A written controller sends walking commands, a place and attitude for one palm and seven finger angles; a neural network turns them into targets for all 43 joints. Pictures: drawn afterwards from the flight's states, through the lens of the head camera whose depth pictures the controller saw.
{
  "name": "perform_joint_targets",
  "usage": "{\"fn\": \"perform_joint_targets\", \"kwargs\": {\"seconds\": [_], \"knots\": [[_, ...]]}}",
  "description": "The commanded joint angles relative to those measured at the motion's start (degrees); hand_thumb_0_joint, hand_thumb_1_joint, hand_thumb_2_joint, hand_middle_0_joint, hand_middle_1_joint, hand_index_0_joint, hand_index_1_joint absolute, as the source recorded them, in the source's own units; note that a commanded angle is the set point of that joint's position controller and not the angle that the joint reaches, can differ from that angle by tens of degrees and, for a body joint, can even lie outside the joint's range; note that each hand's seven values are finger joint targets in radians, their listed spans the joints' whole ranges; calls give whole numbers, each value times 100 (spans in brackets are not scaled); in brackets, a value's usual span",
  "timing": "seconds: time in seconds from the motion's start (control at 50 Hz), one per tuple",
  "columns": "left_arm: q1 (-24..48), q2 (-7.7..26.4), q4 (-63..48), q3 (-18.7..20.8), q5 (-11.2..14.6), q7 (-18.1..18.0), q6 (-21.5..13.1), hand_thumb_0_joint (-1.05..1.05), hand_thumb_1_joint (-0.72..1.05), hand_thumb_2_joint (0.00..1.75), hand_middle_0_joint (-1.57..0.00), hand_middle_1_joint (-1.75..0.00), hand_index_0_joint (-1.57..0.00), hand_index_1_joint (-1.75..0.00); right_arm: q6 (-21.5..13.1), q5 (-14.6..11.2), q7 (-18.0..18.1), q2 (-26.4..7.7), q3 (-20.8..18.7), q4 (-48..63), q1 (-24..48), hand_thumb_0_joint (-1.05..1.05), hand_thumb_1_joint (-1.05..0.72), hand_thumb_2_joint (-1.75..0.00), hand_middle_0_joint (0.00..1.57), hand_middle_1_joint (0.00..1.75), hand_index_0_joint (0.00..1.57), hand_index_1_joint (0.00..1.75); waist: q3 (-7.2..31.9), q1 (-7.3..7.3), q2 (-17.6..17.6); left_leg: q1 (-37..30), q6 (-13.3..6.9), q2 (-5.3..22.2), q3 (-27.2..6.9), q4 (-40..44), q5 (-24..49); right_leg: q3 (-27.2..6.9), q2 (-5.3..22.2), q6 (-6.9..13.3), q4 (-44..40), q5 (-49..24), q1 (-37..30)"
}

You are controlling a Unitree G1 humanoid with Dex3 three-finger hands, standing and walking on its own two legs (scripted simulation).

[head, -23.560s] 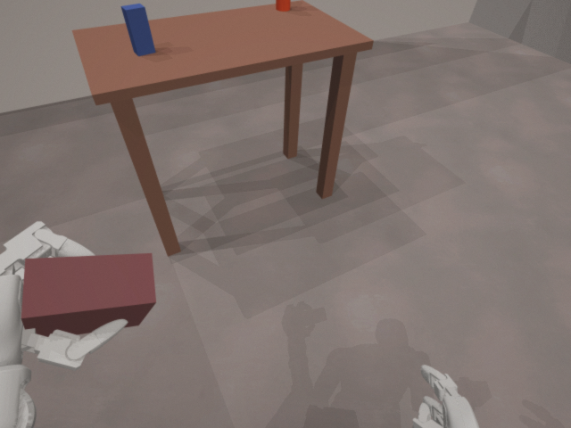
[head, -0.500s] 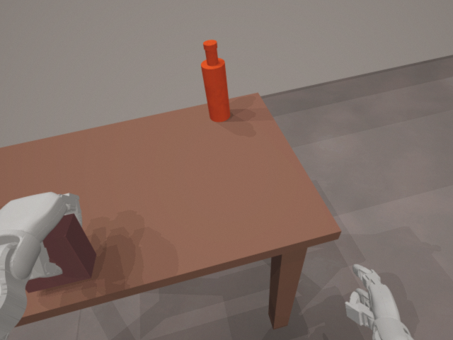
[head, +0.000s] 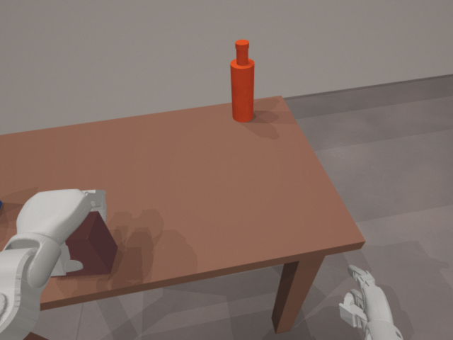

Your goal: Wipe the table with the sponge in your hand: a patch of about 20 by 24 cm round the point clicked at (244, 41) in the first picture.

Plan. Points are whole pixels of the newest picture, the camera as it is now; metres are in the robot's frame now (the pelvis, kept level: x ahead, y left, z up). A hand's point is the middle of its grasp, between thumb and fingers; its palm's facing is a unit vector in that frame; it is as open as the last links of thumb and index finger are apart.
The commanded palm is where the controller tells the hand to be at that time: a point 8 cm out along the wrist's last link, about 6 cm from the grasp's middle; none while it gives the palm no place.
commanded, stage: move the sponge above the wiping area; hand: left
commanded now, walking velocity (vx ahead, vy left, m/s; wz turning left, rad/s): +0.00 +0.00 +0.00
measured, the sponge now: (77, 250) +0.20 +0.31 +0.05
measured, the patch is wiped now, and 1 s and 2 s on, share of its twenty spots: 0.00 0.00 0.00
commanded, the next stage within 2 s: lower the sponge onto the table in 1.06 s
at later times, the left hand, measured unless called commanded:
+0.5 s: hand (81, 230) +0.21 +0.28 +0.11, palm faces -0.03 +0.00 -1.00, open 9.4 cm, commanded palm +0.20 +0.31 +0.21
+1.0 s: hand (73, 219) +0.22 +0.29 +0.14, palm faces +0.02 +0.04 -1.00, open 9.4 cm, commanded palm +0.20 +0.31 +0.21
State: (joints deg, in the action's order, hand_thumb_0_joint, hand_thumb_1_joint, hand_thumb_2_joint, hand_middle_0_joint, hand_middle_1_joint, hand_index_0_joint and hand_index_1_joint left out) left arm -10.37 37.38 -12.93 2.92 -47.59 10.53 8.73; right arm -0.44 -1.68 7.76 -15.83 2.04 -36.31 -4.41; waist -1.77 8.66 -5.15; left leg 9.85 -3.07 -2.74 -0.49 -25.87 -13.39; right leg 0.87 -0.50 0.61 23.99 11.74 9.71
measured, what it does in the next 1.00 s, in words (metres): stands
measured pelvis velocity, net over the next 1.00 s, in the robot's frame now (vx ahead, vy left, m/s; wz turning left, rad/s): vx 0.00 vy -0.03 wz -0.02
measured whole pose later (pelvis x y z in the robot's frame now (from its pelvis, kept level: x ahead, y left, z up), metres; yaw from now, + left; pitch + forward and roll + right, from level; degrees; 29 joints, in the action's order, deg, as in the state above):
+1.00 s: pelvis +0.00 -0.03 +0.00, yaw -1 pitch -4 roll -1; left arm -9.8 41.4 -11.8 7.3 -46.2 4.1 2.6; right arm 0.9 -2.1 7.2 -15.8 0.4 -37.6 -6.5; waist -2.6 10.3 -5.5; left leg 8.0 -0.1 0.5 -1.0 -26.7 -14.5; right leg 1.1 -3.9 3.4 23.1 11.6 7.4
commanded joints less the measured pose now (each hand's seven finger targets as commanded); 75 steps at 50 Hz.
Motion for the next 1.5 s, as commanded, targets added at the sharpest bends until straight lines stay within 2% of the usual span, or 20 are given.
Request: {"fn": "perform_joint_targets", "kwargs": {"seconds": [0.0, 0.04, 0.1, 0.22, 0.28, 0.34, 0.42, 0.54, 0.62, 0.7, 0.78, 0.82, 0.92, 1.0, 1.12, 1.2, 1.24, 1.32, 1.4, 1.48], "knots": [[2342, 2205, -1115, 1979, -361, -1086, -535, 0, 10, 130, -120, -160, -120, -160, -309, 66, 52, -419, -246, 663, 798, 0, -90, -90, 20, 30, 20, 30, 989, -95, -618, -529, 294, 353, -699, 545, 1372, -577, -66, 481, -438, -406, -55], [2627, 1966, -697, 1916, -121, -1307, -101, 0, 10, 130, -120, -160, -120, -160, -163, -42, -115, -447, -281, 576, 1025, 0, -90, -90, 20, 30, 20, 30, 886, 2, -829, -310, 439, 300, -597, 592, 1436, -635, -6, 543, -496, -479, -239], [2214, 1763, -141, 1738, 183, -1350, 529, 0, 10, 130, -120, -160, -120, -160, 23, -104, -223, -566, -303, 575, 1208, 0, -90, -90, 20, 30, 20, 30, 966, 94, -306, -186, 523, 269, -481, 667, 1508, -509, 29, 472, -502, -622, -427], [715, 675, -612, 610, 299, -456, 1458, 0, 10, 130, -120, -160, -120, -160, 81, -254, -430, -536, -107, 1061, 1838, 0, -90, -90, 20, 30, 20, 30, 1170, 6, 45, -112, 379, 311, -468, 754, 1387, -313, -4, 366, -303, -859, -592], [863, 718, -1416, 316, 204, -146, 1275, 0, 10, 130, -120, -160, -120, -160, 50, -186, -426, -590, -131, 1149, 1538, 0, -90, -90, 20, 30, 20, 30, 1278, -156, 197, -202, 215, 342, -548, 709, 1166, -183, 33, 257, -263, -749, -473], [1964, 1723, -2491, 992, -310, -274, 701, 0, 10, 130, -120, -160, -120, -160, -71, -45, -307, -534, -87, 1193, 1410, 0, -90, -90, 20, 30, 20, 30, 1837, -96, -16, -364, 74, 371, -713, 715, 1002, -293, -49, 299, -81, -530, -746], [2437, 2418, -2110, 1948, -650, -1008, 56, 0, 10, 130, -120, -160, -120, -160, -204, 65, -102, -503, -160, 892, 1207, 0, -90, -90, 20, 30, 20, 30, 1369, 41, -678, -234, 118, 372, -867, 815, 810, -802, -336, 529, -192, -458, -825], [2712, 1760, -264, 1543, 10, -1400, 648, 0, 10, 130, -120, -160, -120, -160, -46, -146, -203, -531, -231, 510, 1341, 0, -90, -90, 20, 30, 20, 30, 958, -49, -482, -380, 326, 185, -449, 685, 1091, -745, -17, 531, -694, -312, -419], [1927, 1241, 314, 905, 75, -728, 1400, 0, 10, 130, -120, -160, -120, -160, -15, -221, -296, -614, -125, 681, 1765, 0, -90, -90, 20, 30, 20, 30, 862, -72, 7, -69, 249, 151, -388, 727, 987, -642, 4, 447, -575, -476, -472], [908, 1117, -163, 610, 179, 28, 1400, 0, 10, 130, -120, -160, -120, -160, 69, -206, -370, -678, -126, 954, 1472, 0, -90, -90, 20, 30, 20, 30, 1145, -156, 598, 22, 80, 151, -313, 470, 1060, -404, 118, 249, -348, -934, -611], [1250, 2127, -1101, 1446, -10, 226, 565, 0, 10, 130, -120, -160, -120, -160, 22, -90, -285, -621, -58, 1127, 1309, 0, -90, -90, 20, 30, 20, 30, 1553, -109, 734, -230, -45, 87, -292, 232, 1155, -404, 141, 218, -246, -850, -616], [1628, 2887, -1956, 2231, -78, -113, -66, 0, 10, 130, -120, -160, -120, -160, -150, -22, -155, -527, -52, 1209, 1354, 0, -90, -90, 20, 30, 20, 30, 1763, 22, 219, -621, -59, 45, -383, 132, 1222, -827, 6, 348, -345, -673, -537], [2172, 2587, -1104, 2479, -10, -1194, -567, 0, 10, 130, -120, -160, -120, -160, -250, -58, 3, -485, -323, 779, 872, 0, -90, -90, 20, 30, 20, 30, 854, -40, -1119, -706, 156, 74, -398, 114, 1154, -1281, -82, 629, -779, -276, 49], [2400, 2145, 343, 2051, 264, -1393, 4, 0, 10, 130, -120, -160, -120, -160, -135, -155, -85, -675, -418, 513, 918, 0, -90, -90, 20, 30, 20, 30, 772, -151, -125, -272, 192, 178, -320, 233, 874, -993, 99, 432, -747, -242, -147], [1390, 1429, 546, 953, 232, -322, 909, 0, 10, 130, -120, -160, -120, -160, -129, -243, -197, -689, -214, 787, 1557, 0, -90, -90, 20, 30, 20, 30, 997, -256, 322, 49, 88, 113, -269, 278, 908, -802, 149, 307, -401, -772, -473], [1171, 1972, -489, 1280, 238, 184, 382, 0, 10, 130, -120, -160, -120, -160, -134, -129, -188, -652, -192, 983, 1180, 0, -90, -90, 20, 30, 20, 30, 1399, -217, 555, -178, -50, 96, -295, 122, 1087, -520, 199, 190, -234, -1020, -540], [1231, 2358, -1251, 1741, 163, 61, -111, 0, 10, 130, -120, -160, -120, -160, -213, -43, -126, -539, -135, 1102, 1140, 0, -90, -90, 20, 30, 20, 30, 1697, -87, 344, -462, -71, 84, -299, 87, 1297, -497, 173, 249, -204, -983, -615], [1417, 3071, -1420, 2928, 56, -772, -671, 0, 10, 130, -120, -160, -120, -160, -275, 2, -39, -504, -241, 965, 961, 0, -90, -90, 20, 30, 20, 30, 1142, 107, -283, -556, 73, 122, -501, 168, 1374, -982, -39, 493, -455, -700, -246], [1876, 2203, -685, 2438, 212, -1563, -241, 0, 10, 130, -120, -160, -120, -160, -72, -68, -180, -511, -438, 679, 859, 0, -90, -90, 20, 30, 20, 30, 917, 51, -1025, -331, 322, 223, -375, 236, 1388, -901, 50, 523, -546, -570, -191], [1662, 1677, 347, 1676, 303, -1323, 667, 0, 10, 130, -120, -160, -120, -160, 47, -155, -249, -707, -363, 592, 1189, 0, -90, -90, 20, 30, 20, 30, 833, -62, 237, -22, 263, 247, -305, 464, 932, -664, 97, 359, -561, -381, -285]]}}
